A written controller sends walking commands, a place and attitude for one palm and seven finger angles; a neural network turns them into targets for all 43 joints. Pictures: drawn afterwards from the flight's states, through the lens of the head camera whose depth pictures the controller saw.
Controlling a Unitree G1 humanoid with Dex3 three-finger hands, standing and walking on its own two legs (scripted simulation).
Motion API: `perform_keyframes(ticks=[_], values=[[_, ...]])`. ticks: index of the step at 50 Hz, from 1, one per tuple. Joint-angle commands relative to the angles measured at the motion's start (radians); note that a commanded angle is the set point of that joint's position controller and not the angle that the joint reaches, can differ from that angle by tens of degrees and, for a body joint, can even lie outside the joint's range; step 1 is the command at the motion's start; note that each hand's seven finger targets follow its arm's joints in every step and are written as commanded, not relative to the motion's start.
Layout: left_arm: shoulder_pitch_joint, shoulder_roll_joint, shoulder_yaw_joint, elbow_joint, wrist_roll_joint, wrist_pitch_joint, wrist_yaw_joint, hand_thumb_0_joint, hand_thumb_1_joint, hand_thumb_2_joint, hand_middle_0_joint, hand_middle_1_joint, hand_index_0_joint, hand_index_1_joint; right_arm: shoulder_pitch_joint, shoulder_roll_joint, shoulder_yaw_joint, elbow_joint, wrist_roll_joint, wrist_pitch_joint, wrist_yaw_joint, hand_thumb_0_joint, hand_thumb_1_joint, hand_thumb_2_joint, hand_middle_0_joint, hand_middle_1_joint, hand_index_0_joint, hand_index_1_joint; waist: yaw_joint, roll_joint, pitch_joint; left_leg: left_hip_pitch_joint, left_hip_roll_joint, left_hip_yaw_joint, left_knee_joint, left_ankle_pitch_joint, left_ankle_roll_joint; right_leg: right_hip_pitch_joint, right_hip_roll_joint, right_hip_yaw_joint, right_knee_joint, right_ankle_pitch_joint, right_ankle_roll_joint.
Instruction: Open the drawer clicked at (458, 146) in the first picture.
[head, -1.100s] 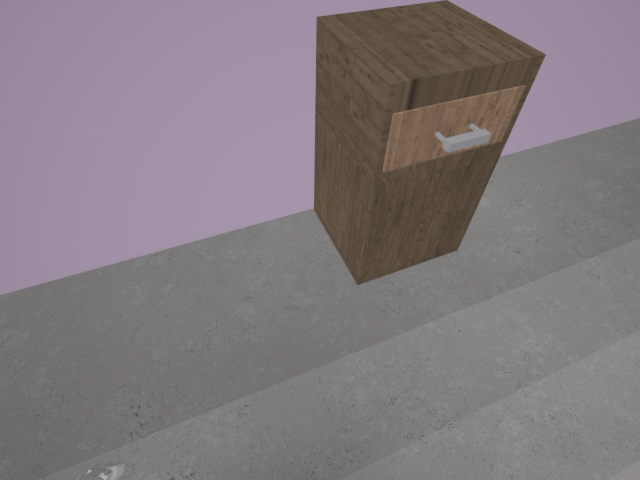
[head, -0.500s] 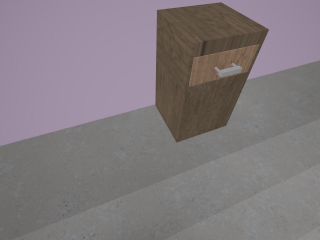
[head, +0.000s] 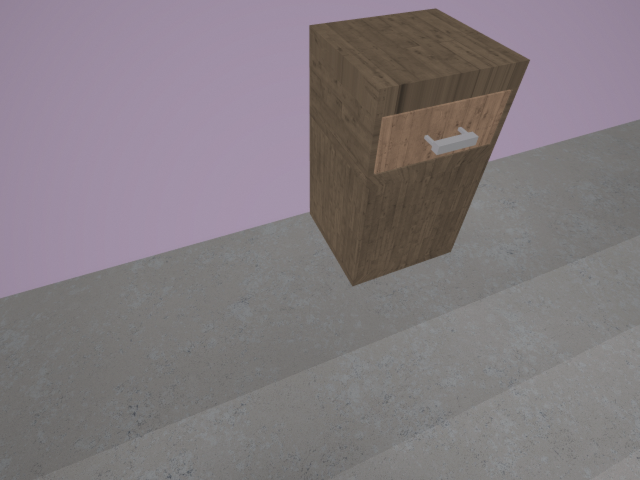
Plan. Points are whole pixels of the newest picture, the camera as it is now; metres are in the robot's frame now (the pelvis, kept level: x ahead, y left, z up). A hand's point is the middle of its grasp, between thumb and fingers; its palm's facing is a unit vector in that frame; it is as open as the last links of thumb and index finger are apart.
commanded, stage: look at it before walking up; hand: left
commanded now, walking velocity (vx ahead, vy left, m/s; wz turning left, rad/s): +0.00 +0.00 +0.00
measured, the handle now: (449, 138) +1.02 -0.31 -0.14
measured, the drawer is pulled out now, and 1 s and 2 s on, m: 0.00 0.00 0.00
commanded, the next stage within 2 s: walk to a spot facing it in 0.34 s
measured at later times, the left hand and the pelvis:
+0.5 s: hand out of the picture +0.08 +0.24 -0.16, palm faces -0.03 -0.94 -0.33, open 7.4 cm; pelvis +0.01 +0.00 +0.00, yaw -1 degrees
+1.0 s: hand out of the picture +0.06 +0.15 -0.17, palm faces -0.19 -0.95 -0.25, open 7.4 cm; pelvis -0.02 -0.03 -0.01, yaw -15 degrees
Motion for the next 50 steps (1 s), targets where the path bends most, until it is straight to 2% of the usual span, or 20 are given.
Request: perform_keyframes(ticks=[1, 6, 11, 23, 24, 27, 30, 32, 34, 36, 37, 38, 39, 40, 41, 42, 43, 45, 47, 50], values=[[-0.038, 0.206, 0.040, -0.068, -0.001, -0.025, 0.015, 0.000, 0.900, 0.900, -0.200, -0.300, -0.200, -0.300, -0.052, -0.209, -0.043, -0.062, -0.001, -0.029, -0.016, 0.000, -0.900, -0.900, 0.200, 0.300, 0.200, 0.300, -0.002, 0.005, -0.075, 0.014, 0.120, -0.098, -0.061, 0.133, 0.027, 0.005, -0.111, 0.092, -0.059, 0.122, -0.037], [-0.036, 0.207, 0.039, -0.063, -0.001, -0.024, 0.015, 0.000, 0.900, 0.900, -0.200, -0.300, -0.200, -0.300, -0.057, -0.209, -0.043, -0.060, 0.000, -0.026, -0.016, 0.000, -0.900, -0.900, 0.200, 0.300, 0.200, 0.300, -0.002, 0.001, -0.045, 0.008, 0.117, -0.097, -0.066, 0.099, 0.026, -0.017, -0.111, 0.097, -0.075, 0.087, -0.037], [-0.031, 0.207, 0.040, -0.060, -0.001, -0.025, 0.014, 0.000, 0.900, 0.900, -0.200, -0.300, -0.200, -0.300, -0.057, -0.209, -0.043, -0.058, 0.000, -0.026, -0.016, 0.000, -0.900, -0.900, 0.200, 0.300, 0.200, 0.300, -0.001, 0.010, -0.060, 0.015, 0.118, -0.093, -0.063, 0.096, 0.025, -0.014, -0.112, 0.100, -0.076, 0.084, -0.037], [-0.034, 0.211, 0.040, -0.060, -0.002, -0.026, 0.014, 0.000, 0.900, 0.900, -0.200, -0.300, -0.200, -0.300, -0.059, -0.216, -0.043, -0.057, -0.001, -0.028, -0.019, 0.000, -0.900, -0.900, 0.200, 0.300, 0.200, 0.300, -0.003, 0.009, -0.081, 0.046, 0.127, -0.079, -0.056, 0.155, 0.022, 0.001, -0.109, 0.106, -0.064, 0.177, -0.041], [-0.036, 0.206, 0.042, -0.066, -0.001, -0.020, 0.014, 0.000, 0.900, 0.900, -0.200, -0.300, -0.200, -0.300, -0.052, -0.209, -0.045, -0.059, -0.002, -0.026, -0.022, 0.000, -0.900, -0.900, 0.200, 0.300, 0.200, 0.300, -0.005, 0.011, -0.070, 0.051, 0.131, -0.066, -0.041, 0.166, 0.020, -0.016, -0.104, 0.108, -0.049, 0.203, -0.041], [0.025, 0.099, 0.032, -0.076, 0.000, 0.014, 0.019, 0.000, 0.900, 0.900, -0.200, -0.300, -0.200, -0.300, 0.018, -0.091, -0.033, -0.069, -0.004, -0.004, -0.028, 0.000, -0.900, -0.900, 0.200, 0.300, 0.200, 0.300, -0.010, 0.005, -0.067, 0.041, 0.140, -0.014, 0.022, 0.178, 0.003, -0.064, -0.094, 0.125, 0.023, 0.270, -0.030], [0.051, 0.098, 0.046, -0.118, 0.004, 0.033, 0.016, 0.000, 0.900, 0.900, -0.200, -0.300, -0.200, -0.300, 0.037, -0.106, -0.054, -0.112, -0.005, 0.011, -0.036, 0.000, -0.900, -0.900, 0.200, 0.300, 0.200, 0.300, -0.011, 0.022, -0.062, 0.034, 0.166, -0.008, 0.056, 0.146, 0.014, -0.137, -0.065, 0.134, 0.103, 0.261, -0.031], [0.056, 0.087, 0.054, -0.150, 0.006, 0.039, 0.010, 0.000, 0.900, 0.900, -0.200, -0.300, -0.200, -0.300, 0.035, -0.116, -0.068, -0.144, -0.007, 0.015, -0.038, 0.000, -0.900, -0.900, 0.200, 0.300, 0.200, 0.300, -0.010, 0.047, -0.051, 0.016, 0.202, -0.021, 0.056, 0.123, 0.033, -0.189, -0.035, 0.118, 0.179, 0.223, -0.024], [0.074, 0.067, 0.060, -0.173, 0.006, 0.045, 0.004, 0.000, 0.900, 0.900, -0.200, -0.300, -0.200, -0.300, 0.020, -0.128, -0.082, -0.170, -0.008, 0.015, -0.039, 0.000, -0.900, -0.900, 0.200, 0.300, 0.200, 0.300, -0.002, 0.122, -0.050, -0.009, 0.271, -0.056, 0.035, 0.136, 0.075, -0.225, 0.000, 0.075, 0.314, 0.110, -0.013], [0.085, 0.036, 0.067, -0.198, 0.007, 0.050, -0.001, 0.000, 0.900, 0.900, -0.200, -0.300, -0.200, -0.300, 0.012, -0.126, -0.091, -0.190, -0.010, 0.009, -0.036, 0.000, -0.900, -0.900, 0.200, 0.300, 0.200, 0.300, 0.005, 0.200, -0.056, -0.024, 0.363, -0.084, 0.012, 0.256, 0.147, -0.247, 0.012, 0.001, 0.470, -0.238, 0.005], [0.093, 0.026, 0.072, -0.205, 0.006, 0.051, -0.003, 0.000, 0.900, 0.900, -0.200, -0.300, -0.200, -0.300, -0.001, -0.121, -0.094, -0.202, -0.013, 0.009, -0.036, 0.000, -0.900, -0.900, 0.200, 0.300, 0.200, 0.300, 0.011, 0.201, -0.041, -0.053, 0.378, -0.065, 0.028, 0.295, 0.157, -0.232, -0.013, -0.004, 0.476, -0.289, 0.004], [0.122, 0.020, 0.077, -0.205, 0.007, 0.048, -0.006, 0.000, 0.900, 0.900, -0.200, -0.300, -0.200, -0.300, -0.019, -0.118, -0.095, -0.210, -0.016, 0.009, -0.036, 0.000, -0.900, -0.900, 0.200, 0.300, 0.200, 0.300, 0.032, 0.171, -0.038, -0.089, 0.363, -0.023, 0.091, 0.323, 0.135, -0.172, -0.027, -0.009, 0.408, -0.252, 0.000], [0.184, 0.019, 0.084, -0.192, 0.010, 0.041, -0.009, 0.000, 0.900, 0.900, -0.200, -0.300, -0.200, -0.300, -0.036, -0.113, -0.097, -0.219, -0.016, 0.013, -0.035, 0.000, -0.900, -0.900, 0.200, 0.300, 0.200, 0.300, 0.064, 0.133, -0.048, -0.130, 0.317, 0.042, 0.201, 0.279, 0.087, -0.087, -0.025, -0.023, 0.283, -0.129, -0.002], [0.230, 0.076, 0.097, -0.185, 0.018, 0.027, -0.005, 0.000, 0.900, 0.900, -0.200, -0.300, -0.200, -0.300, -0.025, -0.080, -0.095, -0.226, -0.009, 0.023, -0.032, 0.000, -0.900, -0.900, 0.200, 0.300, 0.200, 0.300, 0.080, -0.069, -0.058, -0.221, 0.205, 0.125, 0.434, 0.095, 0.005, -0.019, -0.094, 0.108, 0.086, 0.134, -0.030], [0.245, 0.174, 0.116, -0.196, 0.024, 0.013, 0.011, 0.000, 0.900, 0.900, -0.200, -0.300, -0.200, -0.300, -0.016, 0.006, -0.080, -0.270, -0.003, 0.024, -0.026, 0.000, -0.900, -0.900, 0.200, 0.300, 0.200, 0.300, 0.067, -0.365, -0.042, -0.457, 0.041, 0.138, 0.687, -0.374, -0.062, 0.023, -0.346, 0.521, -0.052, 0.420, -0.141], [0.263, 0.149, 0.114, -0.199, 0.006, 0.016, 0.022, 0.000, 0.900, 0.900, -0.200, -0.300, -0.200, -0.300, -0.040, -0.030, -0.082, -0.266, -0.002, 0.035, -0.034, 0.000, -0.900, -0.900, 0.200, 0.300, 0.200, 0.300, 0.086, -0.255, -0.062, -0.408, 0.050, -0.021, 0.769, -0.372, -0.045, -0.041, -0.335, 0.538, -0.102, 0.340, -0.188], [0.198, 0.129, 0.113, -0.210, 0.008, 0.020, 0.024, 0.000, 0.900, 0.900, -0.200, -0.300, -0.200, -0.300, -0.049, -0.015, -0.088, -0.260, 0.000, 0.034, -0.033, 0.000, -0.900, -0.900, 0.200, 0.300, 0.200, 0.300, 0.052, -0.196, -0.024, -0.435, 0.061, -0.043, 0.822, -0.321, -0.043, -0.073, -0.304, 0.529, -0.095, 0.217, -0.214], [0.113, 0.086, 0.106, -0.240, 0.007, 0.017, 0.027, 0.000, 0.900, 0.900, -0.200, -0.300, -0.200, -0.300, -0.011, -0.012, -0.088, -0.238, -0.007, 0.033, -0.026, 0.000, -0.900, -0.900, 0.200, 0.300, 0.200, 0.300, 0.012, -0.083, -0.032, -0.411, 0.087, -0.044, 0.809, -0.208, -0.054, -0.090, -0.243, 0.423, -0.074, 0.161, -0.205], [0.126, 0.071, 0.104, -0.239, 0.007, 0.013, 0.024, 0.000, 0.900, 0.900, -0.200, -0.300, -0.200, -0.300, 0.006, 0.007, -0.085, -0.229, -0.010, 0.033, -0.027, 0.000, -0.900, -0.900, 0.200, 0.300, 0.200, 0.300, 0.014, -0.085, -0.078, -0.382, 0.072, -0.027, 0.753, -0.178, -0.064, -0.058, -0.201, 0.372, -0.053, 0.207, -0.185], [0.163, 0.070, 0.111, -0.224, 0.007, 0.015, 0.022, 0.000, 0.900, 0.900, -0.200, -0.300, -0.200, -0.300, -0.004, 0.019, -0.084, -0.231, -0.007, 0.035, -0.030, 0.000, -0.900, -0.900, 0.200, 0.300, 0.200, 0.300, 0.034, -0.083, -0.102, -0.377, 0.059, -0.017, 0.677, -0.186, -0.071, -0.008, -0.186, 0.380, -0.048, 0.220, -0.184]])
